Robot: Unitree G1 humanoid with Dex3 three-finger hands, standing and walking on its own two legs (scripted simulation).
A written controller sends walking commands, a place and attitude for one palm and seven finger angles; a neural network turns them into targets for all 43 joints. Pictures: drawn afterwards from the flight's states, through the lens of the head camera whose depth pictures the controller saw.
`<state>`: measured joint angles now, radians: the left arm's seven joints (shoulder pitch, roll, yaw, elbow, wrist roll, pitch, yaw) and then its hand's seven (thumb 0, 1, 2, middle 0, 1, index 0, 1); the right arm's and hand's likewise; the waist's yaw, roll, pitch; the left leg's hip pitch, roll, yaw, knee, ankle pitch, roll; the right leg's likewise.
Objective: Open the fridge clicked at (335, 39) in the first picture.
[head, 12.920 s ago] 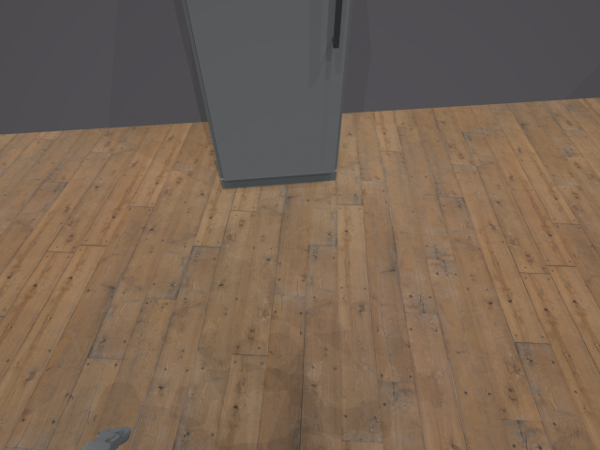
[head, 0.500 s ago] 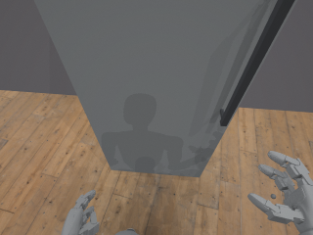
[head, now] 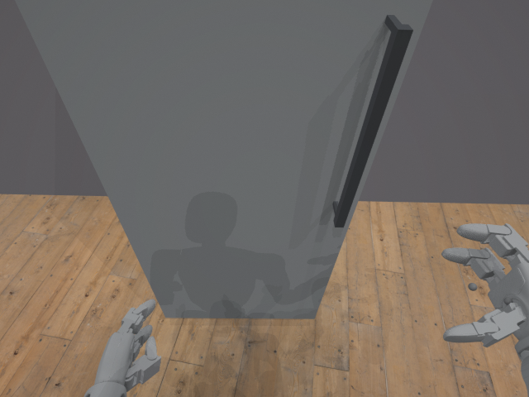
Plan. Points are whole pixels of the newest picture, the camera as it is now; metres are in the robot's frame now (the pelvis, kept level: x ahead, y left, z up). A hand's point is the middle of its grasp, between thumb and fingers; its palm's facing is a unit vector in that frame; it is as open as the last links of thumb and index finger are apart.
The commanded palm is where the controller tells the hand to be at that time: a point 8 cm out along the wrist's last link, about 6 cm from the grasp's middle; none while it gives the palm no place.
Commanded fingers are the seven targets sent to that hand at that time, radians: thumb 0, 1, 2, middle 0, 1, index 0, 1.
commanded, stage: raise the hand to about handle height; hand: right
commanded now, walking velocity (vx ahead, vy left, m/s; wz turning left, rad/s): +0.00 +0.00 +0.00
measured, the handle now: (359, 144) +0.49 -0.14 +0.15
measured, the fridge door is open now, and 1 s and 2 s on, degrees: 0 0 0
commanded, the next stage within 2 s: move the hooked fingers beside the handle in 0.74 s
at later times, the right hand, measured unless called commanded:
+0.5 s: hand (470, 264) +0.27 -0.25 +0.13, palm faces +0.02 +1.00 -0.04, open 14.0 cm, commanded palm +0.24 -0.30 +0.14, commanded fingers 0.00 0.50 -0.30 0.30 1.20 0.30 1.20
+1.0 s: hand (470, 257) +0.28 -0.26 +0.13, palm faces +0.05 +1.00 -0.03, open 14.0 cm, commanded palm +0.26 -0.30 +0.14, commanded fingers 0.00 0.50 -0.30 0.30 1.20 0.30 1.20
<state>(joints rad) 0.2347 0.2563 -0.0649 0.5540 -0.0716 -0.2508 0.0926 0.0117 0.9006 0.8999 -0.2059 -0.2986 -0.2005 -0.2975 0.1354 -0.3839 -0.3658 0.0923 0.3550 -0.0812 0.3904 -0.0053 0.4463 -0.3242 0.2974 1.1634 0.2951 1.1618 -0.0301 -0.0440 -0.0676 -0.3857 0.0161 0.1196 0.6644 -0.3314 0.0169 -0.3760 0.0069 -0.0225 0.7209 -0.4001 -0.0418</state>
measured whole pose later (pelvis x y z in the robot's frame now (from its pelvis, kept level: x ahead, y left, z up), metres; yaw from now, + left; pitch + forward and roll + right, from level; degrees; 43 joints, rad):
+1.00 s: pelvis +0.00 +0.02 +0.01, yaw +0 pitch +1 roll +1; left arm 0.24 0.28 -0.06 0.60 -0.08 -0.24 0.12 0.01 0.90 0.90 -0.21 -0.30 -0.20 -0.30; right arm -0.06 -0.42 -0.43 0.28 0.34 -0.01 0.45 -0.01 0.50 -0.30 0.30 1.20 0.30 1.20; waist -0.03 -0.04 -0.02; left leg -0.31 0.00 0.12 0.58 -0.29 0.04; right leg -0.29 0.00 -0.02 0.62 -0.35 -0.02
